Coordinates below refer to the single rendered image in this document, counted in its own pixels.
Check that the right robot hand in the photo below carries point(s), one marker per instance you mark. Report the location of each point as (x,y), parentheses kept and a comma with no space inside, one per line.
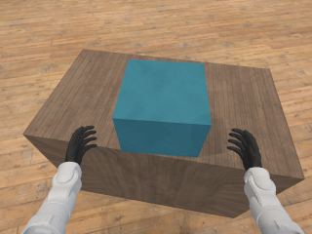
(249,150)

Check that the left robot hand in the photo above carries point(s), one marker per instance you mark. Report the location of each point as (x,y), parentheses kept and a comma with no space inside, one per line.
(76,146)

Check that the robot left forearm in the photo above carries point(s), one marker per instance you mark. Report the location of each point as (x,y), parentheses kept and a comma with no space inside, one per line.
(57,208)

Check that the carton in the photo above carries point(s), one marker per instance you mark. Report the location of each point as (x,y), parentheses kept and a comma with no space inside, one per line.
(163,108)

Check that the pedestal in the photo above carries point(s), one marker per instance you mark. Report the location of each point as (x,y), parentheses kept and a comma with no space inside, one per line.
(240,97)

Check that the robot right forearm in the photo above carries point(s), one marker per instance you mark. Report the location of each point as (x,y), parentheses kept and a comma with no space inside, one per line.
(265,207)

